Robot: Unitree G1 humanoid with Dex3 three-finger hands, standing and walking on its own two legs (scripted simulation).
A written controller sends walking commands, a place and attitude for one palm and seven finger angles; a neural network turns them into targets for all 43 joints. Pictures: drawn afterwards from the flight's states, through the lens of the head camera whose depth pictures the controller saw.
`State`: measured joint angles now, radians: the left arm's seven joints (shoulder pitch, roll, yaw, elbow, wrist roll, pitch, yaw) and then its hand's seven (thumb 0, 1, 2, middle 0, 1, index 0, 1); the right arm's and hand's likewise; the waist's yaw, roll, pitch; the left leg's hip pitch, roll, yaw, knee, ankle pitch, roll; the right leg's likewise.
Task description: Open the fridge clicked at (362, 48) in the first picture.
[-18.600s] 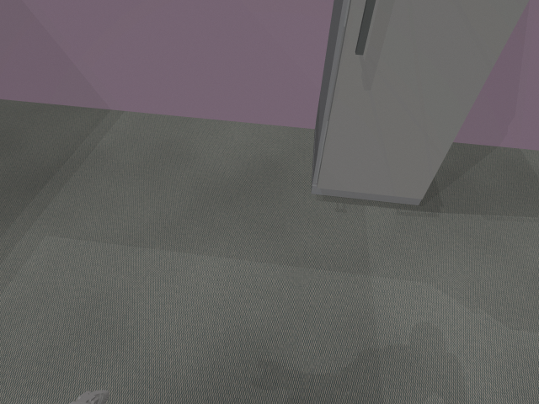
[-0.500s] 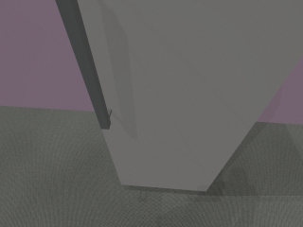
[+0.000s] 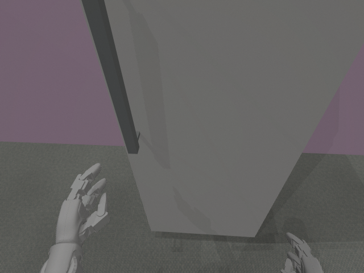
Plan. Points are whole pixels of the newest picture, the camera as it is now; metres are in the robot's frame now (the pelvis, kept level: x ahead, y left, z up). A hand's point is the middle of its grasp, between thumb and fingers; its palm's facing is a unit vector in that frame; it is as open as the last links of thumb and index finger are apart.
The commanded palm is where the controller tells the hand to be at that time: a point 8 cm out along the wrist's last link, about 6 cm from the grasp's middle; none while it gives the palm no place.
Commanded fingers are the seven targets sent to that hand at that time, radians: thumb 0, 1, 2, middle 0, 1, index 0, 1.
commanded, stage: raise the hand to about handle height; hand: left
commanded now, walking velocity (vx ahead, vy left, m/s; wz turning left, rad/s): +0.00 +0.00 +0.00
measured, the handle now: (118, 74) +0.44 +0.14 +0.25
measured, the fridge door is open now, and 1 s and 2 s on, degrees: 0 0 0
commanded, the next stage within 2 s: move the hooked fingers beside the handle in 1.84 s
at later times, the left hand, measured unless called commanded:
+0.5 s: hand (81, 219) +0.22 +0.21 +0.06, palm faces -0.13 -0.99 -0.09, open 10.7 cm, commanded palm +0.17 +0.28 +0.08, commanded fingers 0.00 -0.01 0.51 -0.27 -0.88 -0.27 -0.88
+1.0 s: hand (20, 175) +0.25 +0.29 +0.17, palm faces +0.07 -0.99 -0.10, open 13.5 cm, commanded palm +0.21 +0.32 +0.16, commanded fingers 0.00 -0.50 0.30 -0.30 -1.20 -0.30 -1.20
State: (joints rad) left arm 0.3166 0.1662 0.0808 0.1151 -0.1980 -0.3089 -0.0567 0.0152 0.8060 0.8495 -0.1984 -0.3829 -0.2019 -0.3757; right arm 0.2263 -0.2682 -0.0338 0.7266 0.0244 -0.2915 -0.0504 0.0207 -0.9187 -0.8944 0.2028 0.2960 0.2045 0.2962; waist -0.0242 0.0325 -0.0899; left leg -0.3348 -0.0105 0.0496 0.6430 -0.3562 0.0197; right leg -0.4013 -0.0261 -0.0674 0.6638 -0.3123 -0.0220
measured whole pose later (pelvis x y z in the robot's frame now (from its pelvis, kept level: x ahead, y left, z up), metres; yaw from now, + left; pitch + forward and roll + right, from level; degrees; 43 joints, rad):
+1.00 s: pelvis +0.00 +0.03 +0.01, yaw +1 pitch -1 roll -2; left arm 0.07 0.40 0.40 -0.03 -0.35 0.00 -0.41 -0.01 -0.37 0.36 -0.29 -1.12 -0.29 -1.11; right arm 0.22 -0.26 0.07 0.60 0.06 -0.32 -0.09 0.02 -0.91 -0.90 0.20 0.30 0.21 0.30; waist 0.06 0.04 -0.04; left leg -0.23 -0.02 0.03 0.61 -0.36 0.05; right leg -0.25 -0.03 -0.08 0.55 -0.27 0.01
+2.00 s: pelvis +0.00 +0.00 +0.01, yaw +1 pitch -3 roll -1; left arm -0.15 0.49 0.50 0.14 -0.34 0.18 -0.50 -0.02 -0.50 0.30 -0.30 -1.21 -0.30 -1.20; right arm 0.21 -0.28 0.09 0.61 0.08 -0.22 -0.09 0.02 -0.91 -0.89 0.20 0.30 0.21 0.30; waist 0.06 0.07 -0.03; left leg -0.16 0.01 0.02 0.51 -0.31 0.02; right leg -0.20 0.00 -0.09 0.48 -0.24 -0.03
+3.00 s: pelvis +0.01 +0.00 +0.02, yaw +0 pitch -1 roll +0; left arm -0.31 0.39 0.36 0.22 -0.27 0.20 -0.36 -0.02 -0.50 0.30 -0.30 -1.20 -0.30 -1.20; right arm 0.22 -0.27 0.07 0.63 0.08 -0.18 -0.08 0.02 -0.91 -0.89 0.20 0.30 0.21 0.30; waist 0.03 0.06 -0.04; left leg -0.16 -0.01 0.04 0.48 -0.30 0.02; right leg -0.22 -0.01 -0.07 0.48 -0.25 -0.02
